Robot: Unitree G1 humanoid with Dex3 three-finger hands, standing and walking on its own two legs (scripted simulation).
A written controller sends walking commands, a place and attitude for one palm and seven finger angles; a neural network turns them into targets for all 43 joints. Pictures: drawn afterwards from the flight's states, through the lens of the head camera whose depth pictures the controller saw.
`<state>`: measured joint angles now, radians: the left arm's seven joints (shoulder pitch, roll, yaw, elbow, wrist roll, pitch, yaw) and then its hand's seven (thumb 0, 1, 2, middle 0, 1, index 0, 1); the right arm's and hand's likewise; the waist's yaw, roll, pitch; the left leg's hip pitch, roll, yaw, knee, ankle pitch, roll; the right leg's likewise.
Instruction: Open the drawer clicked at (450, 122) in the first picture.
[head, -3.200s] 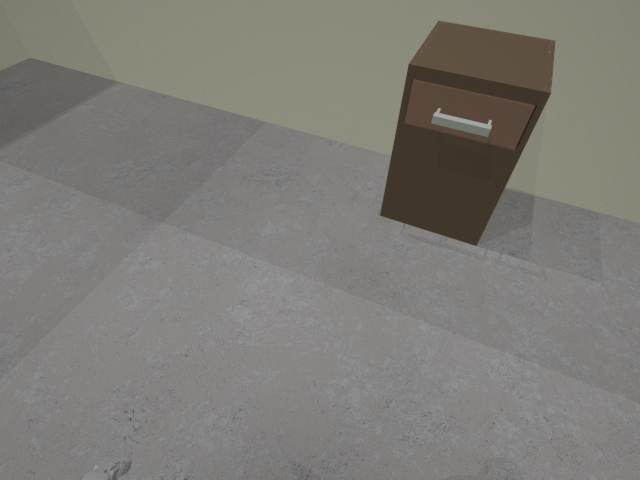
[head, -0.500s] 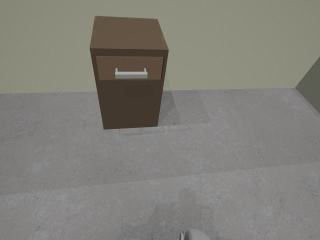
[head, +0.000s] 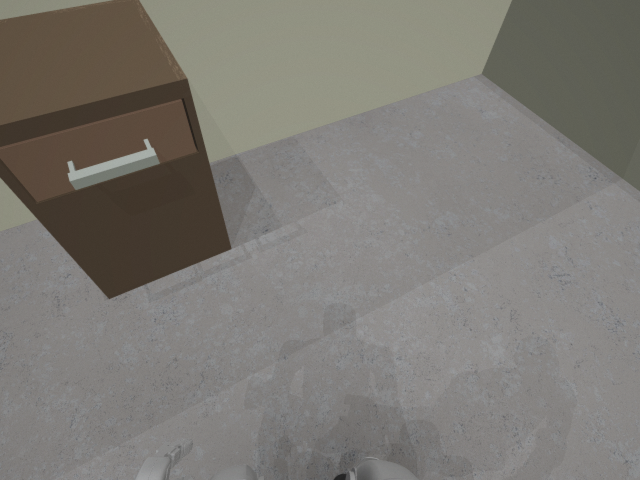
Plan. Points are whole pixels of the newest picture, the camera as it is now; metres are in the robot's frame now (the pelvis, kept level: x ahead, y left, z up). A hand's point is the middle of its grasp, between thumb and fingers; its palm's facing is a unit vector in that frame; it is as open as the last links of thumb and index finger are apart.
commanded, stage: walk to a spot facing it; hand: left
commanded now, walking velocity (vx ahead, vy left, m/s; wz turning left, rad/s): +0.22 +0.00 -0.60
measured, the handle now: (113, 161) +0.76 +0.49 -0.18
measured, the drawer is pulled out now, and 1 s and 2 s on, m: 0.00 0.00 0.00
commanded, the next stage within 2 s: turn to face it in 1.76 s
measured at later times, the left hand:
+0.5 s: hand (116, 450) +0.17 +0.28 -0.15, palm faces -0.22 -0.96 -0.20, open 7.4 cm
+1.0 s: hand (233, 391) +0.24 +0.13 -0.12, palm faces -0.58 -0.76 -0.29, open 7.4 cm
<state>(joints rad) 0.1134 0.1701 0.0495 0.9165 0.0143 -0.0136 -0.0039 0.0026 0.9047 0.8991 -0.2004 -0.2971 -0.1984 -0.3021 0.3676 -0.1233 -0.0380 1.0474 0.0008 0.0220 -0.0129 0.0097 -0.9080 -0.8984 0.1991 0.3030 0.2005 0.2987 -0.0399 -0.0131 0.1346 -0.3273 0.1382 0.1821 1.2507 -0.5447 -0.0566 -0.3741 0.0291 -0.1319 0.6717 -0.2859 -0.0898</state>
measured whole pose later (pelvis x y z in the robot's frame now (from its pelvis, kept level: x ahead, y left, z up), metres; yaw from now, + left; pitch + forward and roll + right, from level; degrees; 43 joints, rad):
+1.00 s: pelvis +0.03 +0.04 +0.02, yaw -38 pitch +0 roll +2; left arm 0.15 0.19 0.06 0.89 0.01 0.01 0.01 0.00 0.90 0.90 -0.20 -0.30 -0.20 -0.30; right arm 0.26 -0.25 -0.07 0.97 -0.03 0.07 0.01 0.01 -0.91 -0.90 0.19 0.30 0.20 0.30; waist -0.04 0.05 0.07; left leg -0.48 0.15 0.09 1.12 -0.39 -0.09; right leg -0.25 0.01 -0.05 0.53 -0.28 -0.06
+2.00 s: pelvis +0.18 -0.08 +0.00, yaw -65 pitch +0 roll +0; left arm 0.05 0.19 0.04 0.92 0.03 -0.02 0.00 0.00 0.91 0.90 -0.20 -0.30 -0.19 -0.30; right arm 0.38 -0.17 -0.04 1.06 0.00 0.02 -0.02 0.01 -0.91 -0.90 0.20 0.30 0.20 0.30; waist -0.09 0.03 0.11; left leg -0.23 0.14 0.21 0.95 -0.56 -0.04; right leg -0.37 -0.03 -0.15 0.68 -0.29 -0.06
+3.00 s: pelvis +0.15 -0.11 +0.02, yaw -32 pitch +0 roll +1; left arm 0.18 0.17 0.03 0.87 0.02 0.02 0.02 0.00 0.90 0.90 -0.20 -0.30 -0.20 -0.30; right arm 0.21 -0.27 -0.10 0.92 -0.02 0.08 0.03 0.01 -0.91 -0.90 0.20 0.30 0.20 0.30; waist -0.03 0.06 0.05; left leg -0.55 -0.05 -0.05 1.02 -0.39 -0.04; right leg -0.23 -0.06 -0.10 0.54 -0.30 -0.01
